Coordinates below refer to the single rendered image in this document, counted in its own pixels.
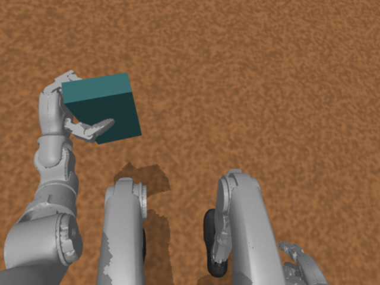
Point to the left robot hand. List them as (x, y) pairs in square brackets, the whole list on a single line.
[(56, 118)]

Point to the left robot arm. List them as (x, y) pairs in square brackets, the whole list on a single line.
[(45, 240)]

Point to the right robot hand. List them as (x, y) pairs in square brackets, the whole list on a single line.
[(306, 272)]

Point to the right robot foot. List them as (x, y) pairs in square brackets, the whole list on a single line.
[(214, 268)]

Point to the carton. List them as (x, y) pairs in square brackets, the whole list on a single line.
[(93, 100)]

